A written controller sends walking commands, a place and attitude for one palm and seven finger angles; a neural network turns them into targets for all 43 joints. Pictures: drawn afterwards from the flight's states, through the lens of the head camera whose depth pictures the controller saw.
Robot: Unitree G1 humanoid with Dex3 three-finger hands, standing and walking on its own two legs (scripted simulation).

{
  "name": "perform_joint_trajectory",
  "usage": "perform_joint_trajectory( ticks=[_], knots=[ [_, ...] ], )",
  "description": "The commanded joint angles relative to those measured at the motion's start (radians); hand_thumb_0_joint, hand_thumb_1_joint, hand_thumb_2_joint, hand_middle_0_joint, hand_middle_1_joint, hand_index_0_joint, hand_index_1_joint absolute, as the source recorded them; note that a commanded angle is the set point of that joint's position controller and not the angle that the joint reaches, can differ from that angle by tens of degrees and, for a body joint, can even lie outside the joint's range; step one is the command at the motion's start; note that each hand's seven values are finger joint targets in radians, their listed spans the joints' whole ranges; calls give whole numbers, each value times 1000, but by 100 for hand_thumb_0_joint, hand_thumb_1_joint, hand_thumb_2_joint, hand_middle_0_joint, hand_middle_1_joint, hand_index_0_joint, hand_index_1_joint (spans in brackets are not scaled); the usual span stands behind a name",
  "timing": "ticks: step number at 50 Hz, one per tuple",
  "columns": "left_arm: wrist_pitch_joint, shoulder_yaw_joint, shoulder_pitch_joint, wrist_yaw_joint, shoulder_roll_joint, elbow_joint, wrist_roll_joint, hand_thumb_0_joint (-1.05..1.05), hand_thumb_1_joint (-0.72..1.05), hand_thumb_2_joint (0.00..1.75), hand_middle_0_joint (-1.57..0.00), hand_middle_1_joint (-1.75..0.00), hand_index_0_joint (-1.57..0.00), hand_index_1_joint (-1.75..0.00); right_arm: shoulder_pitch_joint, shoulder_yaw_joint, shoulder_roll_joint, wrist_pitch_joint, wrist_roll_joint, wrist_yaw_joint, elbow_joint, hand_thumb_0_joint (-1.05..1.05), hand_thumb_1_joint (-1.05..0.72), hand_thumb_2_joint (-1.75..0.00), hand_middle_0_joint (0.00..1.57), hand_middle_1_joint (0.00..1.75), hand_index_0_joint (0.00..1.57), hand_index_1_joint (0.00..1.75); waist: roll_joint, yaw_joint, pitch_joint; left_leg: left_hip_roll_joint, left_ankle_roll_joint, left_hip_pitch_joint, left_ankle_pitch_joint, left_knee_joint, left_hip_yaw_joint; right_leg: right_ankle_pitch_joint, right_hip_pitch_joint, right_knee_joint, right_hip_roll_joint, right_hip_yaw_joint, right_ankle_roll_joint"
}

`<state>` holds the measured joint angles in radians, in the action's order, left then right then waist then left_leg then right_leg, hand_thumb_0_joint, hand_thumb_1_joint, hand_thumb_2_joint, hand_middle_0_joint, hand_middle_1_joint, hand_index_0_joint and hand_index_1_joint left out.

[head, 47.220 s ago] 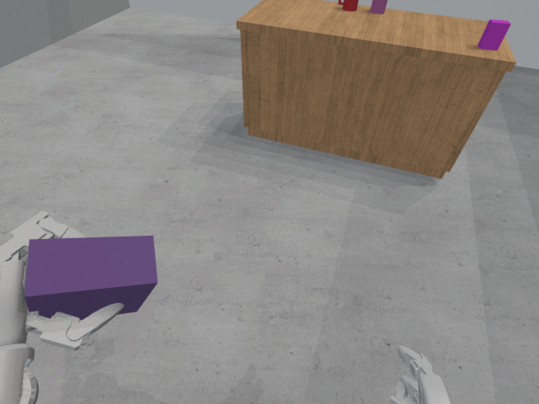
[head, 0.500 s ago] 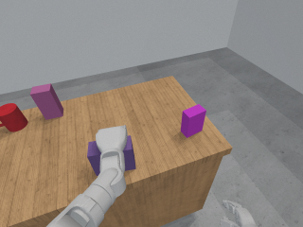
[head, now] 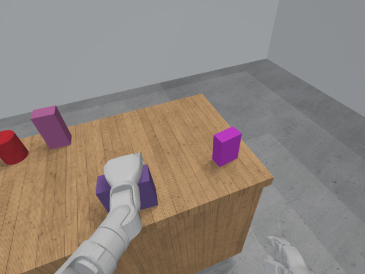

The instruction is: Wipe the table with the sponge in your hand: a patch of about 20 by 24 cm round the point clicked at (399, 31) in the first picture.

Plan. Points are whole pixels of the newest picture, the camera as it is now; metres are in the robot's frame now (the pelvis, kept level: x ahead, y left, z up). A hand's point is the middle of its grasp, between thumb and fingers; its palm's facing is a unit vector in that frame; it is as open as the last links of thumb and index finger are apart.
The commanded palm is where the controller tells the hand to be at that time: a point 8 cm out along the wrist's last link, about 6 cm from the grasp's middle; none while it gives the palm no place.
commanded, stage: slide back across to the middle lane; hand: left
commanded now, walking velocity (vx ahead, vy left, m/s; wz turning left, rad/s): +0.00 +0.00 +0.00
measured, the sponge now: (130, 195) +0.33 +0.18 -0.02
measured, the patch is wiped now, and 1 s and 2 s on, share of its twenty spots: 1.00 1.00 1.00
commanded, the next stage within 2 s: wipe forward along the middle lane in 0.36 s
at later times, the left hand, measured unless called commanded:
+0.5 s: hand (104, 192) +0.30 +0.22 +0.03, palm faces -0.04 -0.12 -0.99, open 9.8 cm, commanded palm +0.27 +0.23 +0.08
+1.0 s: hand (99, 181) +0.33 +0.25 +0.02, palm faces -0.09 -0.05 -1.00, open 9.7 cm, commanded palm +0.32 +0.25 +0.06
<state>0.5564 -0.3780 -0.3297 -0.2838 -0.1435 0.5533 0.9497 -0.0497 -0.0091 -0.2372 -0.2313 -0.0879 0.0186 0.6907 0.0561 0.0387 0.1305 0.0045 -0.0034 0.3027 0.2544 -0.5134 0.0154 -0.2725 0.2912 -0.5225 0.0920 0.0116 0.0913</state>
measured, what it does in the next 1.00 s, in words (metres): stands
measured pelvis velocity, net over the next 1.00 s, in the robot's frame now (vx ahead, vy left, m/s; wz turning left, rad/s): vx -0.02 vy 0.00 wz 0.03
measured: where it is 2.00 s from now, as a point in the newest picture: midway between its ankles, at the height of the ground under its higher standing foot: outside the picture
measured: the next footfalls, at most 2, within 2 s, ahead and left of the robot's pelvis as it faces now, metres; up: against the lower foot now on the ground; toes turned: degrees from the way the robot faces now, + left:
none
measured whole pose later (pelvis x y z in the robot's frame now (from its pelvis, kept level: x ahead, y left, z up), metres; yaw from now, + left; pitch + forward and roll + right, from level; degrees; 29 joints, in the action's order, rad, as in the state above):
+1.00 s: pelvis -0.02 +0.00 -0.01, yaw +2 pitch +5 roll +0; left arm 0.33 -0.19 -0.45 -0.22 -0.30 0.73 0.99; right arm -0.14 0.00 -0.25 -0.14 -0.08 -0.05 0.73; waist 0.06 0.02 0.11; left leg 0.00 0.01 0.43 0.25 -0.58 -0.01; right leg -0.26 0.40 -0.57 0.08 -0.02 0.08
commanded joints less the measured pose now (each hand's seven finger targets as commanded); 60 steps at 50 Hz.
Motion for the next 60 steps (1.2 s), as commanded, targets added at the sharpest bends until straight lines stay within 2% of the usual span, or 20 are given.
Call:
perform_joint_trajectory(
  ticks=[1,14,16,18,19,22,27,30,35,36,39,41,45,46,50,52,54,57,59,60],
  knots=[
    [32,101,-162,17,-145,-163,16,0,10,130,-120,-160,-120,-160,234,31,-100,59,-4,-10,-183,0,-90,-90,20,30,20,30,-140,35,154,-57,49,-50,-165,38,-4,296,-135,113,-54,93,-25],
    [-27,221,-33,70,-285,-290,30,0,10,130,-120,-160,-120,-160,238,22,-109,94,0,-24,-191,0,-90,-90,20,30,20,30,-111,46,147,-62,45,-78,-210,43,-8,452,-177,108,-59,140,-23],
    [-36,210,18,70,-271,-298,34,0,10,130,-120,-160,-120,-160,228,23,-106,100,0,-22,-191,0,-90,-90,20,30,20,30,-101,47,140,-64,45,-81,-223,38,-4,477,-178,99,-60,128,-25],
    [-40,210,40,75,-275,-317,31,0,10,130,-120,-160,-120,-160,235,22,-106,105,0,-22,-193,0,-90,-90,20,30,20,30,-107,47,139,-65,45,-81,-217,37,-5,473,-180,106,-61,136,-27],
    [-42,250,20,79,-316,-334,27,0,10,130,-120,-160,-120,-160,240,23,-111,105,1,-25,-193,0,-90,-90,20,30,20,30,-99,49,142,-64,45,-85,-211,41,-10,455,-180,111,-60,148,-24],
    [-56,234,32,87,-303,-326,28,0,10,130,-120,-160,-120,-160,231,23,-111,114,1,-36,-186,0,-90,-90,20,30,20,30,-105,38,112,-65,49,-82,-191,39,-8,411,-156,123,-59,148,-29],
    [-88,233,-68,105,-311,-258,33,0,10,130,-120,-160,-120,-160,198,25,-120,125,3,-55,-162,0,-90,-90,20,30,20,30,-132,6,60,-61,55,-63,-132,41,-14,283,-91,152,-55,140,-33],
    [-125,252,-129,101,-334,-243,46,0,10,130,-120,-160,-120,-160,174,31,-121,129,5,-64,-157,0,-90,-90,20,30,20,30,-83,8,94,-61,55,-60,-121,44,-20,233,-82,138,-51,120,-26],
    [-186,278,-202,73,-342,-173,58,0,10,130,-120,-160,-120,-160,132,42,-123,137,10,-71,-144,0,-90,-90,20,30,20,30,-90,0,134,-58,57,-33,-109,23,-22,218,-62,114,-50,105,-26],
    [-191,253,-199,68,-307,-147,57,0,10,130,-120,-160,-120,-160,128,41,-120,139,8,-71,-144,0,-90,-90,20,30,20,30,-108,-2,125,-59,55,-18,-99,19,-24,208,-50,115,-50,97,-28],
    [-198,286,-246,52,-343,-82,60,0,10,130,-120,-160,-120,-160,116,43,-129,140,6,-72,-131,0,-90,-90,20,30,20,30,-124,-4,119,-55,53,15,-74,16,-30,177,-24,113,-48,103,-28],
    [-201,251,-286,43,-309,-29,60,0,10,130,-120,-160,-120,-160,93,44,-128,141,5,-73,-125,0,-90,-90,20,30,20,30,-150,-23,113,-54,55,36,-49,4,-26,140,-2,107,-50,87,-36],
    [-209,276,-385,30,-361,60,67,0,10,130,-120,-160,-120,-160,64,44,-135,138,4,-76,-108,0,-90,-90,20,30,20,30,-125,-35,110,-51,54,71,-10,-7,-29,66,37,99,-52,85,-37],
    [-210,246,-391,29,-322,90,66,0,10,130,-120,-160,-120,-160,59,44,-130,139,3,-77,-109,0,-90,-90,20,30,20,30,-136,-38,112,-52,55,82,5,-10,-28,40,50,103,-53,78,-41],
    [-233,282,-465,19,-379,193,68,0,10,130,-120,-160,-120,-160,14,44,-139,138,4,-77,-96,0,-90,-90,20,30,20,30,-132,-46,127,-49,53,127,28,-27,-32,5,72,86,-52,78,-42],
    [-245,253,-514,15,-349,232,66,0,10,130,-120,-160,-120,-160,1,45,-136,140,4,-76,-94,0,-90,-90,20,30,20,30,-122,-62,104,-45,54,140,60,-36,-29,-44,114,94,-55,75,-45],
    [-258,305,-544,7,-410,257,65,0,10,130,-120,-160,-120,-160,-13,46,-141,141,6,-77,-92,0,-90,-90,20,30,20,30,-121,-51,146,-44,53,158,54,-39,-36,-42,100,86,-52,80,-41],
    [-270,261,-579,-5,-363,300,64,0,10,130,-120,-160,-120,-160,-45,50,-140,143,5,-71,-86,0,-90,-90,20,30,20,30,-130,-75,156,-40,56,170,52,-60,-30,-20,119,76,-54,78,-48],
    [-277,299,-607,-12,-410,318,67,0,10,130,-120,-160,-120,-160,-60,50,-144,143,7,-69,-82,0,-90,-90,20,30,20,30,-128,-72,182,-39,56,185,43,-61,-39,-1,110,66,-50,76,-45],
    [-278,282,-608,-17,-396,335,70,0,10,130,-120,-160,-120,-160,-71,52,-144,141,7,-68,-80,0,-90,-90,20,30,20,30,-127,-80,176,-40,58,191,48,-67,-34,-11,118,63,-51,71,-50]
  ],
)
